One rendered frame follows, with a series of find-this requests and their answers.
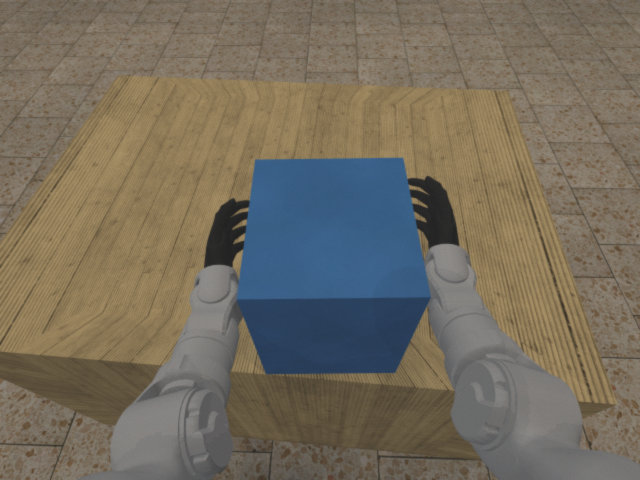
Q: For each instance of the right robot forearm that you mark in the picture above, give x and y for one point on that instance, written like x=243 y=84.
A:
x=463 y=326

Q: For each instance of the pedestal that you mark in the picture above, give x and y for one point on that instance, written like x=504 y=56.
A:
x=97 y=270

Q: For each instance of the right robot hand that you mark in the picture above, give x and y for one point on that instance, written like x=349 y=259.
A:
x=441 y=225

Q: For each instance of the robot left upper arm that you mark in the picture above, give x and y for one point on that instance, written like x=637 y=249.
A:
x=178 y=436

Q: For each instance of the left robot hand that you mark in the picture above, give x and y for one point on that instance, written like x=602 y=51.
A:
x=220 y=249

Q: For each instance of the left robot forearm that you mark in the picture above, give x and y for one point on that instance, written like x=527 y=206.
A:
x=205 y=351

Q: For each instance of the carton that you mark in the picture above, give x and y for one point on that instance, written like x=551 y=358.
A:
x=332 y=277

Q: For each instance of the robot right upper arm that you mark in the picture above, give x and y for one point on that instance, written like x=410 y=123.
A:
x=526 y=425

